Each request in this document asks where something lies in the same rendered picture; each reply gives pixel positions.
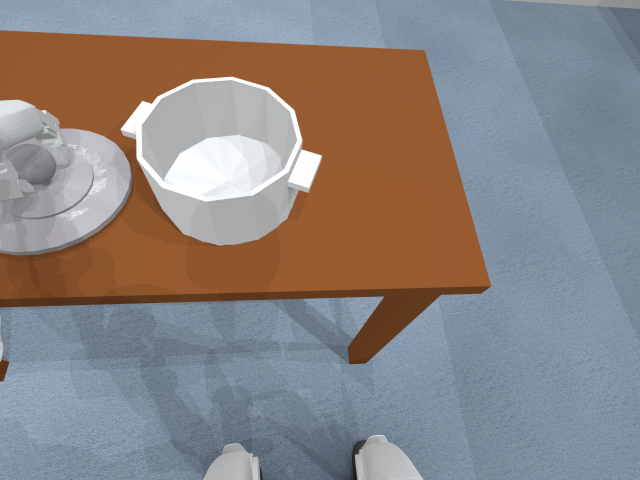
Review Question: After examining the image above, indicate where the left robot thigh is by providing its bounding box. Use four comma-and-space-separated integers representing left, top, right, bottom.
203, 451, 260, 480

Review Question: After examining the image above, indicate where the lid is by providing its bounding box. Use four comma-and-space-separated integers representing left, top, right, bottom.
0, 129, 133, 255

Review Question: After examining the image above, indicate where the knob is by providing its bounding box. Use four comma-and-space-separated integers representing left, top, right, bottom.
7, 144, 56, 185

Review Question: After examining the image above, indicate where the table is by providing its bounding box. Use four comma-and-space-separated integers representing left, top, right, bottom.
0, 30, 491, 381

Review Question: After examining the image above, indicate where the robot left hand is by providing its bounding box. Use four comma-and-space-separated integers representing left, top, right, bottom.
0, 100, 70, 201

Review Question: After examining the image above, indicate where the pot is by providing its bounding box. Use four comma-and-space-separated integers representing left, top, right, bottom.
120, 77, 322, 246

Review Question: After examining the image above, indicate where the robot right shin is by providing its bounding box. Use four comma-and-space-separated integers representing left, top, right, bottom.
362, 435, 388, 450

